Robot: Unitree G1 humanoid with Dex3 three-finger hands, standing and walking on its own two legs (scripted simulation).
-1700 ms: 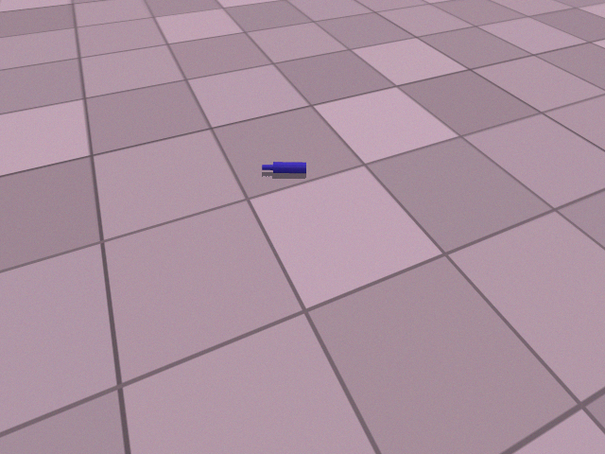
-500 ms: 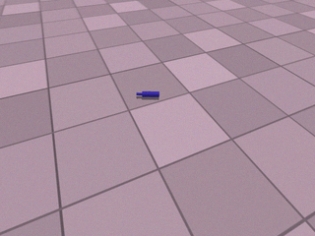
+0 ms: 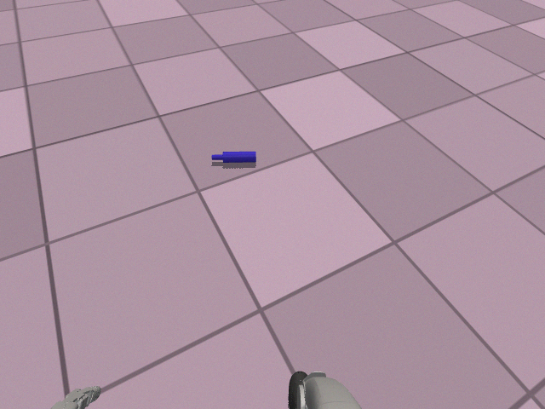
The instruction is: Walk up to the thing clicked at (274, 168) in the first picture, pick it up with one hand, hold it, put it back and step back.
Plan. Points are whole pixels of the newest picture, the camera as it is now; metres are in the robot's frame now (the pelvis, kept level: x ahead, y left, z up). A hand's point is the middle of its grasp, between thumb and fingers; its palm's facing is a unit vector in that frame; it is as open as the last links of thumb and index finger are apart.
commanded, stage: walk up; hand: left
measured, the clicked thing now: (234, 157) +1.38 +0.13 -0.73
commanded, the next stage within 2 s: none
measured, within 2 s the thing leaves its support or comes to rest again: neither
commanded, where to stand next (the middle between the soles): +0.99 -0.10 m, yaw -1 degrees
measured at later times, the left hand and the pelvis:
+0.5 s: hand (102, 322) +0.30 +0.30 -0.14, palm faces -0.01 -0.94 -0.34, open 7.4 cm; pelvis +0.26 +0.02 +0.01, yaw -1 degrees
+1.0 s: hand (167, 180) +0.64 +0.23 -0.12, palm faces -0.13 -0.92 -0.36, open 7.4 cm; pelvis +0.49 -0.02 -0.01, yaw -4 degrees
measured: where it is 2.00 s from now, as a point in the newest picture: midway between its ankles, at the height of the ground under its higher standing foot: (281, 249)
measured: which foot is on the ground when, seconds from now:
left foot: down 0.00-0.08, up 0.10-0.48, down 0.50-1.00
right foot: up 0.00-0.02, down 0.04-0.52, up 0.54-0.94, down 0.96-1.00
